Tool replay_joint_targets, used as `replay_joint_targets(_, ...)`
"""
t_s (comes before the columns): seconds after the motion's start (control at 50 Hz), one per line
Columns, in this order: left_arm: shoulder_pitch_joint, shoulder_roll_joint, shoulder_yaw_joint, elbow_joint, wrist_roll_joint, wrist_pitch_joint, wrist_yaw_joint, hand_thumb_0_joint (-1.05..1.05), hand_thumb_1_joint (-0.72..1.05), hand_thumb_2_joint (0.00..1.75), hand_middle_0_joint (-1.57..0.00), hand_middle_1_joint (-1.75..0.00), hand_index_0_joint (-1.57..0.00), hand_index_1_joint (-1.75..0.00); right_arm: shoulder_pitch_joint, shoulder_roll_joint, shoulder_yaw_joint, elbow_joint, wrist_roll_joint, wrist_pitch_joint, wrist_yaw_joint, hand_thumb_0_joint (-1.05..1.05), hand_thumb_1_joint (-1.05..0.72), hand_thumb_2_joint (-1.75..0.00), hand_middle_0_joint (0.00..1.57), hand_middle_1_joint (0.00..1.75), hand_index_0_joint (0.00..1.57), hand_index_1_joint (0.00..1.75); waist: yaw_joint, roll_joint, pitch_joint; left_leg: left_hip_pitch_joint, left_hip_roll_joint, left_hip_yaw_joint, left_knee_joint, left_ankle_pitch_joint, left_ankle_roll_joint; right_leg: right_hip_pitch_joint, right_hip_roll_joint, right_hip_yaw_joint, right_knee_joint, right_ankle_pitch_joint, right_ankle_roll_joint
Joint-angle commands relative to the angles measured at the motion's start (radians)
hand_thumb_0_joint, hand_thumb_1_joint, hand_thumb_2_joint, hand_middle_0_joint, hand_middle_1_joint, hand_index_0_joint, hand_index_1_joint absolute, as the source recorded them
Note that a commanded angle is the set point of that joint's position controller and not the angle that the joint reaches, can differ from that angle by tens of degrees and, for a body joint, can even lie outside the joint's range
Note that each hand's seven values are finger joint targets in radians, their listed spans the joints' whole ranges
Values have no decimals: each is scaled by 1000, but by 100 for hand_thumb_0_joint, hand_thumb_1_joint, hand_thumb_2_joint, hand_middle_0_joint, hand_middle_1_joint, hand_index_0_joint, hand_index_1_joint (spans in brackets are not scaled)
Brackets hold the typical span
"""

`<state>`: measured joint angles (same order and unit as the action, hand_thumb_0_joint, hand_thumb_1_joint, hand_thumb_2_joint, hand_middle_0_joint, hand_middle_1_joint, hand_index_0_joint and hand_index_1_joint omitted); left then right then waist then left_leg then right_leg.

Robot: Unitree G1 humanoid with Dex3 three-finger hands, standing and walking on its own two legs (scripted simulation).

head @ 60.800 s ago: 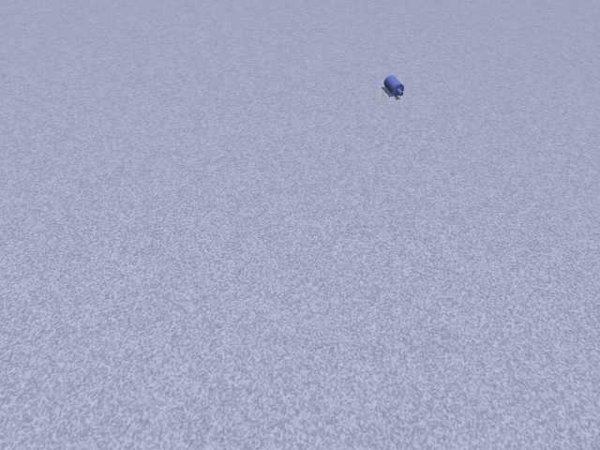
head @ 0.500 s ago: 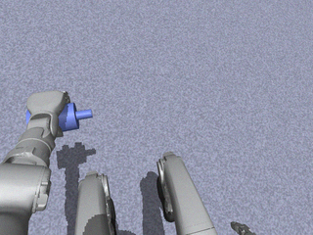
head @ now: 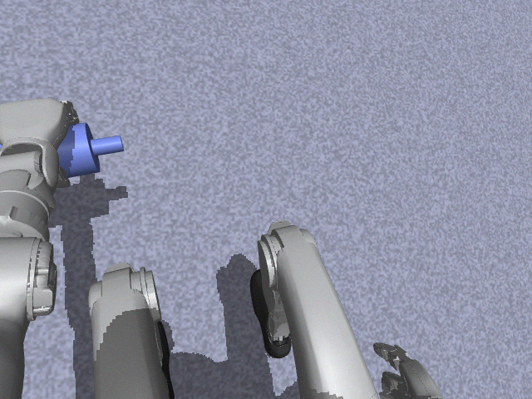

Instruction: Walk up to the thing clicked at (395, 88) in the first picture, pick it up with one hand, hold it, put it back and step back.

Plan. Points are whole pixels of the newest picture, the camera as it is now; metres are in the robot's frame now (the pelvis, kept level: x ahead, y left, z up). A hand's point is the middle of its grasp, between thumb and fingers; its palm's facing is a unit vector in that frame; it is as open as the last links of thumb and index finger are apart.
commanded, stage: crouch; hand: left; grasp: from above
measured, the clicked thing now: (67, 151) +0.51 +0.19 -0.20
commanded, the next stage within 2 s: lower in 0.70 s
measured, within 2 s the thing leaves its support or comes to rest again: neither
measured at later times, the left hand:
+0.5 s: hand (68, 152) +0.52 +0.19 -0.23, palm faces -0.46 -0.03 -0.89, open 10.7 cm
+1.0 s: hand (71, 152) +0.53 +0.20 -0.26, palm faces -0.48 -0.03 -0.88, open 10.7 cm
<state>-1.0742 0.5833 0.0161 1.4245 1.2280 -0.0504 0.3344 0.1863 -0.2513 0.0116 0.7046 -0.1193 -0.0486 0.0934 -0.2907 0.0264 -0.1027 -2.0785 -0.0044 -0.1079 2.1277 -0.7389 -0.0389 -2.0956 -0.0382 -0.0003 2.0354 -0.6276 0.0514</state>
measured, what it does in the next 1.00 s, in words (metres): lowers itself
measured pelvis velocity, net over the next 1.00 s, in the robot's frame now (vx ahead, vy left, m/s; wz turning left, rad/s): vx -0.02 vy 0.01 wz -0.06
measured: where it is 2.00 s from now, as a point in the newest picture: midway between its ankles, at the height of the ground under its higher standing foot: (217, 353)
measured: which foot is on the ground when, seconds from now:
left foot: down 0.00-1.00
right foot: down 0.00-1.00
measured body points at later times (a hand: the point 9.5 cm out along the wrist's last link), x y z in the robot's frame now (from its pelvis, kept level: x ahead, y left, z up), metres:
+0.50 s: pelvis -0.02 +0.00 -0.06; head +0.25 +0.04 +0.30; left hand +0.54 +0.19 -0.18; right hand -0.03 -0.26 -0.15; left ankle +0.06 +0.13 -0.39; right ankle +0.10 -0.14 -0.39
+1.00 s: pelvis -0.02 +0.01 -0.09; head +0.26 +0.05 +0.27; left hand +0.55 +0.20 -0.21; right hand -0.03 -0.26 -0.17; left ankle +0.06 +0.13 -0.39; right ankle +0.10 -0.14 -0.39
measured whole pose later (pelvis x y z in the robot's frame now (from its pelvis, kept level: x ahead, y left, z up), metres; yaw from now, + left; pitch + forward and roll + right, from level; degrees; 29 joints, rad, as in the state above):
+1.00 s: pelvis -0.02 +0.01 -0.09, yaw -3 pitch +36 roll -9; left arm -1.24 0.75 0.00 1.58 1.26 -0.08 0.32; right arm 0.21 -0.29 0.15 0.67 -0.15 -0.04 0.14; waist -0.39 0.00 0.01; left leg -2.32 -0.03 -0.16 2.40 -0.72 -0.04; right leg -2.31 -0.02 -0.02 2.26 -0.59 0.06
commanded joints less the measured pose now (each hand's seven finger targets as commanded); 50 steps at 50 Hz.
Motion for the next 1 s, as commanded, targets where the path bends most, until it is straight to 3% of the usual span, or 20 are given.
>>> replay_joint_targets(0.0,-449,219,11,-174,-10,-10,34,0,72,81,-112,-57,-110,-58,272,-232,-70,4,-1,5,1,0,-90,-90,20,30,20,30,-46,262,-747,447,-7,99,-190,340,52,451,28,-82,-157,302,-76)
replay_joint_targets(0.08,-459,236,8,-149,0,-27,30,0,70,81,-110,-57,-108,-59,274,-239,-61,5,-4,12,9,0,-90,-90,20,30,20,30,-55,255,-730,399,-9,100,-159,316,54,432,32,-89,-130,282,-75)
replay_joint_targets(0.1,-481,275,26,-150,8,-28,35,0,68,82,-110,-57,-108,-59,280,-248,-56,9,-2,13,9,0,-91,-90,20,30,20,30,-45,269,-737,397,-11,100,-155,326,53,414,29,-89,-118,287,-76)
replay_joint_targets(0.16,-487,258,12,-135,18,-37,37,0,72,80,-111,-59,-110,-60,286,-249,-46,0,-7,14,14,0,-90,-90,20,30,20,30,-68,291,-735,408,-11,96,-137,318,50,393,31,-98,-99,278,-76)
replay_joint_targets(0.24,-545,321,35,-133,30,-42,58,0,72,81,-112,-59,-110,-60,281,-257,-35,-2,-12,18,15,0,-90,-90,20,30,20,30,-65,322,-758,383,-15,100,-118,296,51,382,35,-104,-75,262,-78)
replay_joint_targets(0.32,-573,305,19,-103,36,-39,70,0,74,78,-112,-59,-111,-60,281,-261,-17,3,-18,13,15,0,-90,-90,20,30,20,30,-89,355,-736,388,-13,94,-101,280,47,318,37,-117,-49,244,-82)
replay_joint_targets(0.38,-577,325,23,-56,43,-34,76,0,72,81,-111,-59,-110,-61,280,-267,-3,5,-23,11,18,0,-90,-90,20,30,20,30,-107,340,-693,334,-17,94,-83,251,52,307,36,-121,-38,227,-79)
replay_joint_targets(0.4,-593,341,29,-69,37,-35,78,0,72,80,-111,-59,-110,-60,278,-268,-2,5,-24,10,17,0,-90,-90,20,30,20,30,-101,344,-684,313,-18,99,-80,232,55,305,37,-120,-39,213,-79)
replay_joint_targets(0.46,-604,334,19,-48,32,-36,71,0,71,78,-109,-58,-109,-59,283,-270,15,8,-30,2,20,0,-90,-90,20,30,20,30,-127,329,-660,282,-18,97,-62,211,57,303,39,-126,-32,197,-76)
replay_joint_targets(0.54,-601,371,22,-50,39,-34,69,0,70,75,-108,-59,-108,-59,278,-283,24,4,-26,4,19,0,-91,-90,20,30,20,30,-111,352,-705,289,-20,90,-51,243,54,308,43,-132,-8,226,-79)
replay_joint_targets(0.6,-599,360,13,-40,44,-31,61,0,72,80,-111,-60,-110,-62,288,-289,33,5,-28,5,24,0,-91,-90,20,30,20,30,-128,340,-670,278,-18,86,-33,248,55,285,43,-141,3,234,-77)
replay_joint_targets(0.68,-597,377,16,-75,40,-26,60,0,73,79,-112,-59,-111,-61,283,-294,40,1,-22,12,25,0,-91,-90,20,30,20,30,-105,380,-696,283,-19,85,-31,279,51,284,45,-144,21,262,-79)
replay_joint_targets(0.74,-599,349,-3,-67,32,-21,53,0,75,78,-114,-60,-113,-61,284,-292,44,-8,-22,12,30,0,-91,-90,20,30,20,30,-131,377,-668,274,-17,83,-15,280,51,276,47,-149,31,266,-80)
replay_joint_targets(0.82,-598,354,-2,-79,30,-17,47,0,71,83,-114,-61,-111,-64,291,-299,46,-3,-23,17,31,0,-91,-90,20,30,20,30,-121,390,-684,291,-17,78,-10,309,48,274,47,-151,40,288,-80)
replay_joint_targets(0.86,-594,329,-21,-22,22,-19,44,0,72,85,-116,-61,-112,-65,283,-293,52,-6,-29,16,36,0,-91,-90,20,30,20,30,-146,353,-632,240,-16,80,16,286,54,275,54,-153,45,276,-79)
replay_joint_targets(0.92,-583,328,-18,5,21,-28,39,0,72,83,-115,-59,-112,-63,281,-303,59,-12,-32,13,35,0,-91,-90,20,30,20,30,-156,341,-579,202,-18,76,21,267,54,241,50,-159,50,252,-79)
replay_joint_targets(0.94,-628,354,-13,-54,23,-38,42,0,70,84,-114,-59,-110,-63,278,-308,59,-8,-32,13,32,0,-91,-90,20,30,20,30,-144,371,-621,229,-17,76,25,278,52,247,52,-160,52,263,-80)
replay_joint_targets(0.98,-609,351,-20,-2,35,-42,44,0,70,81,-113,-60,-110,-63,279,-308,64,-14,-36,11,37,0,-91,-90,20,30,20,30,-160,367,-601,226,-17,70,28,274,49,245,55,-165,65,256,-81)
